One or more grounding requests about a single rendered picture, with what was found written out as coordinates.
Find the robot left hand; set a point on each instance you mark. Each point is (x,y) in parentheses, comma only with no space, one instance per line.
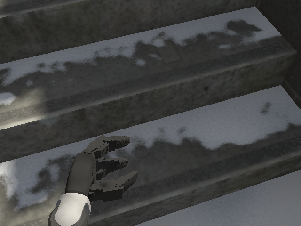
(85,170)

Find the left robot forearm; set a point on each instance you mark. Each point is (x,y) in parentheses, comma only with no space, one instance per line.
(71,209)

